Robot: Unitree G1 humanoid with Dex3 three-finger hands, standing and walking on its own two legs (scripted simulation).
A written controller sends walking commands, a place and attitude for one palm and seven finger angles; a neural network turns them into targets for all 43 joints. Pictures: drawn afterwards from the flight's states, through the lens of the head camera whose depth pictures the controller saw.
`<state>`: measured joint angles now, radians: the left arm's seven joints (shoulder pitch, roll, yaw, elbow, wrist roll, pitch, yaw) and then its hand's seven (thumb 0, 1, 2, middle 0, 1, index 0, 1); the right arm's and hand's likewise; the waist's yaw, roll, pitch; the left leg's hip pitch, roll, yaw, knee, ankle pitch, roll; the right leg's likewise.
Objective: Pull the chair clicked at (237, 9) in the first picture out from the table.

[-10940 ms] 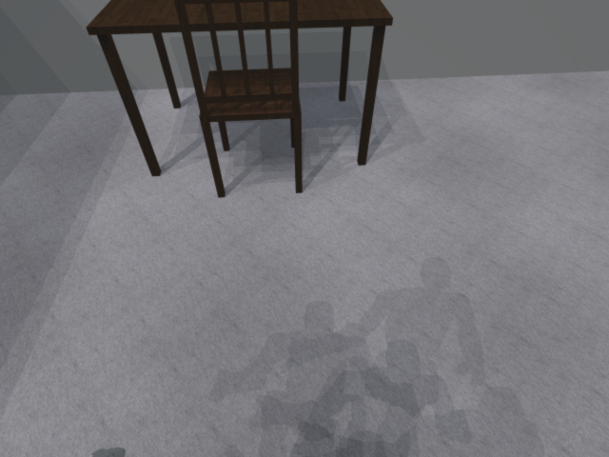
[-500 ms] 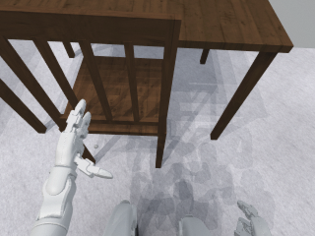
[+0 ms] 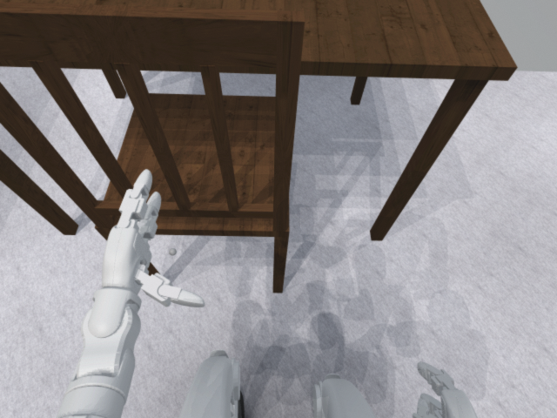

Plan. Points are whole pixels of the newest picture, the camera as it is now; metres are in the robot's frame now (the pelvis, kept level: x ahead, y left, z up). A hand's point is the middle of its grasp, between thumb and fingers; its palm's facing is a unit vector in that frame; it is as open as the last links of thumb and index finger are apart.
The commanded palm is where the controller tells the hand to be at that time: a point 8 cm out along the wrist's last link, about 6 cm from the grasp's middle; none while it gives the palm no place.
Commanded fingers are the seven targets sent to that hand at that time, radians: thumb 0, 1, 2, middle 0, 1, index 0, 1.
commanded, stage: aim the fingers beside a spindle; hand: left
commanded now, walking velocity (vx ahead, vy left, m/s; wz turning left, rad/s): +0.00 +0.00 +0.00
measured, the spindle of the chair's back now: (162, 151) +0.50 +0.19 +0.04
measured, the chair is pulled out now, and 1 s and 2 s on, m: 0.00 0.00 0.00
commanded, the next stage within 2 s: push the fingers through the gap in 0.32 s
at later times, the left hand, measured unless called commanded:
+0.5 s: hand (166, 251) +0.34 +0.17 +0.02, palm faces -0.01 -1.00 -0.04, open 16.9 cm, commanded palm +0.33 +0.21 +0.02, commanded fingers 0.00 -0.50 0.30 -0.06 -0.08 -0.06 -0.08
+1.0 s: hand (173, 220) +0.39 +0.16 +0.02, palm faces +0.00 -1.00 -0.04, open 16.9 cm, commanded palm +0.37 +0.21 +0.02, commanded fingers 0.00 -0.50 0.30 -0.06 -0.08 -0.06 -0.08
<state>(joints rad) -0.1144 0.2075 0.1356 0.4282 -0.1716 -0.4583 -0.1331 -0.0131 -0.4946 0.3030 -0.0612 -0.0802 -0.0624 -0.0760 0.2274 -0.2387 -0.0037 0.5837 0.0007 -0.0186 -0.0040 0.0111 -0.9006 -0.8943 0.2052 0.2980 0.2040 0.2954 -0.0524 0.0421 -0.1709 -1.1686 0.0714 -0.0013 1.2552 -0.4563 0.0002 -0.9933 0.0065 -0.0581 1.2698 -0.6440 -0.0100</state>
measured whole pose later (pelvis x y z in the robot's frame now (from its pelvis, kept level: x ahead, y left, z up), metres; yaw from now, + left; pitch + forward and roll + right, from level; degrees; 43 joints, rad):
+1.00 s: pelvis +0.00 +0.01 +0.00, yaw +0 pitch +22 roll -3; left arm -0.35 0.24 0.19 0.63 -0.15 -0.46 -0.13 -0.01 -0.50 0.30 -0.06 -0.08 -0.06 -0.08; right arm 0.25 -0.25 0.00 0.62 0.00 -0.01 0.00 0.01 -0.90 -0.89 0.21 0.30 0.20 0.30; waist -0.07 0.04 -0.17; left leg -1.21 0.07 -0.01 1.28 -0.46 0.01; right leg -1.03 0.01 -0.06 1.28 -0.64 0.00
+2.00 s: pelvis +0.00 +0.01 -0.01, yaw -1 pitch +25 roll -4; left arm -0.62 0.32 0.30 0.90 -0.11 -0.49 -0.14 -0.01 -0.50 0.30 -0.06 -0.08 -0.06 -0.08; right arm 0.29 -0.24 0.00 0.64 -0.02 0.06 0.03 0.01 -0.90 -0.89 0.20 0.30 0.20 0.30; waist -0.12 0.05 -0.16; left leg -1.28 0.08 -0.01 1.30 -0.47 0.01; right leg -1.10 0.02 -0.05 1.30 -0.64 0.00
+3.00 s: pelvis +0.01 +0.01 -0.01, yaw -1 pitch +26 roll -4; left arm -0.61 0.29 0.27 0.86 -0.12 -0.47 -0.09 0.00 0.63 0.79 -0.41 -1.36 -0.42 -1.39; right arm 0.28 -0.24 -0.01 0.63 -0.02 0.08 0.04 0.01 -0.90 -0.89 0.20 0.30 0.20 0.30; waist -0.11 0.05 -0.17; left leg -1.27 0.07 -0.01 1.29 -0.47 0.02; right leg -1.08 0.02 -0.05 1.27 -0.64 0.01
